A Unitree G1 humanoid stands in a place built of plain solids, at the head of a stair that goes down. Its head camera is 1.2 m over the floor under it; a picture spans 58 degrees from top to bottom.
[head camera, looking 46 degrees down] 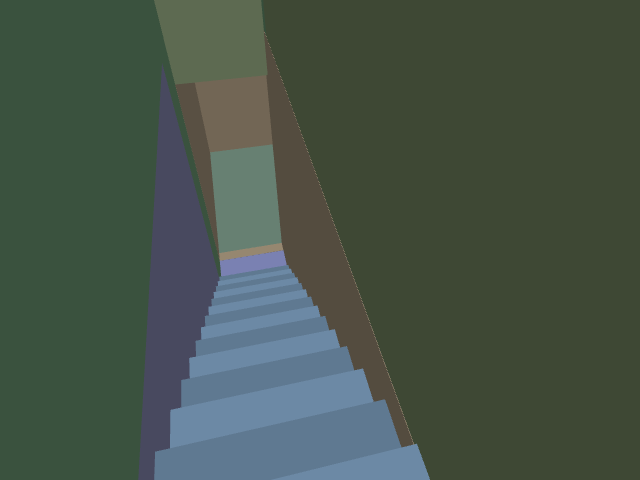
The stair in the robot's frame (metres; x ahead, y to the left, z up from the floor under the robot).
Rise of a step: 0.21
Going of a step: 0.24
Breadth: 0.85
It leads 13 degrees to the left of straight ahead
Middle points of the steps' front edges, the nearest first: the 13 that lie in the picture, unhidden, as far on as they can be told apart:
0.62 0.17 -0.41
0.85 0.22 -0.62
1.09 0.27 -0.83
1.32 0.33 -1.03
1.56 0.38 -1.24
1.79 0.43 -1.44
2.02 0.49 -1.65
2.26 0.54 -1.86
2.49 0.59 -2.06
2.72 0.65 -2.27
2.96 0.70 -2.48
3.19 0.75 -2.68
3.43 0.81 -2.89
